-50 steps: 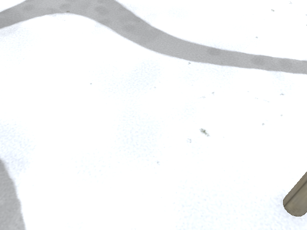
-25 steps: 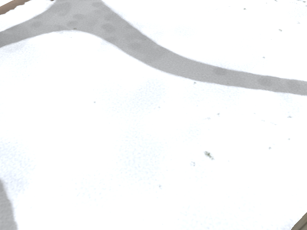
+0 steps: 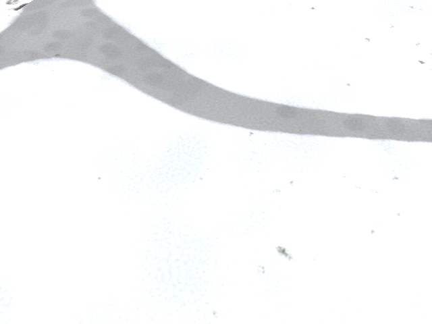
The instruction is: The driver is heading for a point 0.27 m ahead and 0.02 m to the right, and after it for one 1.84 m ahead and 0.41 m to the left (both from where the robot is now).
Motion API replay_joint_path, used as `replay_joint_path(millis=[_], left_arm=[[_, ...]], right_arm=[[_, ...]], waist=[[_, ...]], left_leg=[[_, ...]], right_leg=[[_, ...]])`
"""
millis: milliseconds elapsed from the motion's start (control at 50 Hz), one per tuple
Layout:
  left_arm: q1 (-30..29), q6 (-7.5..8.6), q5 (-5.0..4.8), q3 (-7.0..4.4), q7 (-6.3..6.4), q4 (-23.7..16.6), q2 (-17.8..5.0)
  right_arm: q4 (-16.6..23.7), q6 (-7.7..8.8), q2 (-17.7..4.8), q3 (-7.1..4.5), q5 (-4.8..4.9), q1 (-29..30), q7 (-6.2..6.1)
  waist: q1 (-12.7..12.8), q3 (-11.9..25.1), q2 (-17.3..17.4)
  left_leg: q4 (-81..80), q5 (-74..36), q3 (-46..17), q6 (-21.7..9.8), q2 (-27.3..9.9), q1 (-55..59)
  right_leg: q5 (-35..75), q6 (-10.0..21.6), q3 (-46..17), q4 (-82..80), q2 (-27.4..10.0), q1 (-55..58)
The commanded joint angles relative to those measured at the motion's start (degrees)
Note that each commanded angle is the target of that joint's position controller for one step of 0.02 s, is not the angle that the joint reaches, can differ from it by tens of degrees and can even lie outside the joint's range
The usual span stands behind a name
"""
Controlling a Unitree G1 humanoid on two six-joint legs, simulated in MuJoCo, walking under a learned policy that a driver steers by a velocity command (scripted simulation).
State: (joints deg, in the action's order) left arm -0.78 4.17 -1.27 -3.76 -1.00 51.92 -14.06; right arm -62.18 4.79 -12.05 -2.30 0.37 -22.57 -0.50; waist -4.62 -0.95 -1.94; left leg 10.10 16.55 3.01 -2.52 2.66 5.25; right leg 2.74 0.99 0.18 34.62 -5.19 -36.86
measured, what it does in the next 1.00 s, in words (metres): walks ahead: right foot, then left foot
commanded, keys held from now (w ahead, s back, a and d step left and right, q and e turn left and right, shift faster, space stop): w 0.04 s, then no key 0.96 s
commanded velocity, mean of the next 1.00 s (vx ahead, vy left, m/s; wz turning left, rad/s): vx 0.13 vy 0.00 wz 0.00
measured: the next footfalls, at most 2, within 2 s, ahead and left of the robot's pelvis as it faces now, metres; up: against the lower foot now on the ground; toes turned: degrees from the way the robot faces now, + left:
right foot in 0.12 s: +0.27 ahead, -0.14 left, +0.00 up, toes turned -3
left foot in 0.50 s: +0.30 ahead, +0.10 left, +0.00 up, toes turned +1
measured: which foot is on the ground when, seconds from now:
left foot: down 0.00-0.14, up 0.16-0.48, down 0.50-1.00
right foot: up 0.00-0.10, down 0.12-1.00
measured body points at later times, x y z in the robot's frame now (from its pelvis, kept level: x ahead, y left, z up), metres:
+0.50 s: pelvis +0.20 -0.04 +0.00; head +0.21 -0.04 +0.45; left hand +0.28 +0.21 -0.15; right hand +0.31 -0.31 -0.14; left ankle +0.26 +0.10 -0.74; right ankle +0.23 -0.13 -0.74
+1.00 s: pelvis +0.26 -0.02 +0.00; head +0.27 -0.02 +0.45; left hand +0.31 +0.24 -0.15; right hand +0.33 -0.28 -0.15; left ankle +0.26 +0.10 -0.74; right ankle +0.23 -0.13 -0.74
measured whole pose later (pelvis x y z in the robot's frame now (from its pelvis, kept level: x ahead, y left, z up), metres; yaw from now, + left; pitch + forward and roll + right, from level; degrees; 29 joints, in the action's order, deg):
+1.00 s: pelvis +0.26 -0.02 +0.00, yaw +0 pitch -1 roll +0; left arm 9.5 -0.2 0.1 -1.6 1.7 61.9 -13.4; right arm -62.2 0.1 -12.3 -2.7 0.0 -7.8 -2.0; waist 0.3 -2.3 0.1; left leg 28.6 15.1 0.4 0.4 -1.1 -12.6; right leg -17.1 0.6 3.0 27.5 -0.4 -9.5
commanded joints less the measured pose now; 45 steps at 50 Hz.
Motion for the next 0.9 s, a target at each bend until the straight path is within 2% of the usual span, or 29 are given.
replay_joint_path(millis=[20, 40, 60, 80, 100, 120, 140, 160, 180, 200, 220, 240, 280, 300, 320, 360, 420, 460, 480, 500, 520, 540, 560, 580, 620, 720, 900], left_arm=[[-8.81, 1.13, -0.28, 0.16, -1.14, -5.63, -2.91], [-8.73, 1.31, -0.34, 0.05, -1.46, -5.97, -3.54], [-7.01, 1.48, -0.17, -0.35, -1.6, -5.8, -4.55], [-2.89, 1.65, 0.25, -1.1, -1.54, -4.87, -6.11], [5.92, 1.76, 0.61, -2.32, -1.37, -2.19, -8.18], [14.53, 1.8, 1.44, -3.18, -0.96, 0.13, -10.97], [21.36, 1.41, 3.01, -3.95, -0.52, 1.54, -15.9], [22.57, 0.87, 2.23, -2.7, -0.7, 2.22, -12.5], [16.88, 0.75, 1.24, -1.86, -0.82, 1.33, -10.28], [10.55, 0.82, 0.99, -0.94, -0.61, 0.06, -7.66], [7.1, 1.14, 1.24, -0.18, -0.72, -0.14, -5.64], [5.24, 1.41, 1.7, 0.27, -0.77, 0.01, -4.3], [4.35, 1.5, 3.06, 0.71, -1.0, 1.1, -3.56], [3.93, 1.57, 3.3, 0.79, -0.85, 1.55, -3.96], [3.37, 1.52, 3.46, 0.75, -0.49, 1.79, -4.71], [3.39, 0.97, 3.18, 0.57, 0.37, 2.13, -6.09], [5.4, -0.29, 2.55, 0.59, 1.18, 3.14, -7.09], [5.31, -0.97, 1.92, 1.0, 1.42, 3.53, -6.23], [5.75, -1.2, 1.51, 1.34, 1.48, 3.83, -5.34], [7.84, -1.29, 1.51, 1.81, 1.42, 4.69, -4.05], [9.83, -1.28, 2.04, 2.06, 1.41, 5.07, -3.28], [15.18, -1.4, 2.08, 1.71, 1.45, 5.72, -3.21], [13.35, -1.89, 2.37, 1.83, 1.87, 5.77, -3.53], [11.7, -2.36, 2.12, 1.61, 2.1, 5.44, -4.42], [11.12, -2.96, 1.89, 1.54, 2.53, 5.63, -4.65], [10.83, -3.09, 1.51, 1.39, 2.4, 6.28, -4.72], [11.69, -3.98, 1.36, 1.24, 2.73, 8.11, -4.83]], right_arm=[[1.02, -0.1, -9.6, -2.05, 0.54, -2.27, -0.43], [1.02, -0.32, -10.0, -2.3, 0.59, -2.16, -0.47], [1.23, -0.64, -10.37, -2.46, 0.38, -1.22, -0.54], [1.53, -1.05, -11.19, -2.71, 0.17, -0.51, -0.63], [1.88, -1.56, -10.89, -2.56, 0.02, 0.48, -0.69], [2.8, -1.58, -9.65, -1.97, -0.43, 0.19, -0.64], [3.18, -0.8, -3.74, -0.11, -1.09, -6.63, -0.1], [1.16, 0.42, -3.83, 0.05, 0.09, -8.76, 0.26], [2.48, 0.91, -8.32, -1.38, 1.68, -3.59, 0.34], [3.92, 0.8, -8.64, -1.43, 2.05, 1.36, -0.09], [4.17, 0.24, -8.18, -1.72, 1.29, 3.63, -0.77], [4.12, -0.74, -7.68, -2.14, 0.72, 3.16, -1.31], [3.45, -2.5, -4.42, -1.82, 0.14, 0.33, -1.67], [3.69, -3.01, -3.57, -1.66, -0.03, 0.11, -1.91], [4.32, -3.35, -3.63, -1.63, -0.19, 1.16, -2.21], [5.4, -3.91, -4.35, -1.46, -0.55, 4.66, -2.43], [6.1, -4.93, -6.1, -1.82, -0.3, 8.58, -2.27], [6.07, -5.1, -6.19, -1.94, -0.6, 9.9, -2.14], [5.86, -4.99, -6.23, -1.97, -1.09, 10.15, -2.06], [6.04, -4.87, -6.93, -1.99, -1.72, 10.62, -2.04], [6.34, -4.63, -9.04, -2.18, -1.82, 10.57, -2.16], [6.02, -4.59, -12.65, -2.89, -0.8, 12.82, -2.28], [5.52, -4.44, -9.07, -2.46, -0.33, 13.22, -1.79], [5.23, -4.17, -7.12, -1.98, -0.57, 13.5, -1.51], [5.05, -3.59, -7.07, -1.85, -0.89, 14.45, -1.27], [3.35, -3.21, -7.29, -1.75, -0.35, 13.06, -1.48], [1.98, -4.02, -7.09, -1.58, -0.29, 13.63, -1.63]], waist=[[0.68, -6.89, 5.41], [1.3, -6.32, 5.65], [2.83, -5.05, 6.29], [5.12, -1.64, 7.93], [9.58, 3.69, 8.34], [12.44, 10.43, 6.81], [10.24, 21.24, -6.78], [10.45, 29.88, -9.77], [9.64, 22.07, -6.73], [7.94, 13.63, -3.73], [6.11, 8.65, 0.13], [4.04, 6.76, -0.22], [1.67, 6.43, -1.45], [0.85, 6.09, -2.32], [0.38, 6.01, -3.15], [1.16, 6.97, -3.7], [2.68, 6.54, -3.33], [2.33, 4.14, -2.7], [2.04, 2.94, -2.04], [2.16, 1.59, -0.42], [3.64, 1.12, 2.62], [8.42, 0.77, 10.07], [6.64, 0.86, 10.1], [5.99, 0.3, 8.73], [5.72, 0.98, 7.31], [4.97, 3.94, 4.56], [4.91, 3.14, 2.04]], left_leg=[[-2.02, -21.32, -6.28, -7.77, -16.99, -2.44], [-0.41, -24.38, -6.13, -7.39, -17.73, -0.53], [2.97, -33.29, -5.5, -6.46, -17.5, 0.49], [8.47, -45.83, -4.92, -5.44, -16.8, 1.17], [18.53, -54.18, -3.33, -3.7, -14.3, -0.15], [31.34, -46.46, -2.21, -1.26, -11.3, -9.31], [56.23, -11.51, -0.36, 3.26, -1.82, -31.89], [67.99, 21.03, -10.59, 3.66, 3.13, -35.56], [70.67, 19.42, -12.55, 2.86, -0.74, -38.34], [67.99, 15.84, -9.05, 2.66, -4.03, -39.89], [64.03, 12.54, -7.25, 2.89, -6.28, -38.2], [60.22, 10.27, -6.96, 2.74, -8.03, -34.04], [54.86, 7.37, -6.55, 2.98, -8.5, -26.29], [50.67, 6.18, -6.13, 3.36, -8.52, -24.66], [45.67, 4.81, -5.82, 3.71, -8.52, -24.05], [37.08, -0.08, -5.33, 4.08, -8.45, -22.15], [30.08, -4.96, -4.84, 4.24, -7.73, -19.69], [23.58, -7.14, -4.0, 3.45, -7.02, -17.02], [19.41, -8.68, -3.53, 2.82, -6.58, -14.95], [15.02, -12.43, -5.06, 2.12, -7.87, -13.41], [13.45, -19.12, -8.22, 1.0, -11.08, -12.17], [14.4, -15.9, -9.08, -1.08, -11.69, -13.99], [12.67, -7.36, -8.32, -0.78, -9.92, -19.14], [11.96, -5.33, -7.59, 0.28, -8.82, -20.73], [12.83, -11.09, -6.64, 1.46, -7.9, -19.36], [15.72, -21.06, -5.71, 0.72, -7.35, -15.19], [16.31, -21.95, -4.67, 0.47, -6.38, -14.66]], right_leg=[[-0.41, 1.48, 0.41, -3.74, 0.92, -1.44], [-2.24, 2.26, 0.63, -4.64, 1.32, -0.55], [-3.92, 3.09, 1.27, -5.69, 2.6, 2.98], [-5.0, 3.98, 2.85, -5.54, 4.95, 9.6], [-2.23, 5.53, 4.2, -6.72, 7.02, 20.72], [10.35, 7.91, -0.12, -4.22, 2.16, 36.89], [23.89, 18.27, -22.69, -2.57, -15.14, 61.26], [27.55, 22.13, -36.46, -9.43, -20.17, 63.23], [25.06, 18.9, -27.09, -10.62, -17.22, 54.15], [24.44, 16.34, -18.61, -12.13, -14.54, 44.32], [24.08, 14.65, -13.69, -14.59, -11.95, 35.24], [22.78, 13.3, -10.22, -16.64, -9.86, 28.68], [23.24, 13.47, -6.53, -19.0, -8.17, 20.44], [24.04, 13.79, -4.66, -19.65, -7.41, 18.22], [23.86, 13.83, -3.44, -19.99, -6.84, 17.36], [18.68, 13.11, -2.38, -20.35, -6.1, 17.63], [0.16, 12.07, -4.27, -22.19, -6.4, 17.87], [-13.54, 10.34, -5.17, -21.9, -5.43, 16.48], [-19.15, 8.68, -5.27, -20.98, -4.09, 15.7], [-22.4, 6.27, -5.18, -19.69, -2.51, 15.33], [-23.73, 3.91, -3.76, -16.28, -0.04, 14.89], [-23.25, 2.3, -0.44, -16.09, 4.14, 15.2], [-20.3, 1.18, 1.45, -14.8, 4.81, 20.89], [-18.34, 1.03, 1.5, -13.82, 4.58, 22.65], [-14.64, 1.53, 1.18, -12.61, 4.01, 23.42], [-6.02, 1.51, 0.88, -11.07, 3.08, 25.75], [-3.2, 0.92, 0.93, -10.2, 2.67, 27.16]])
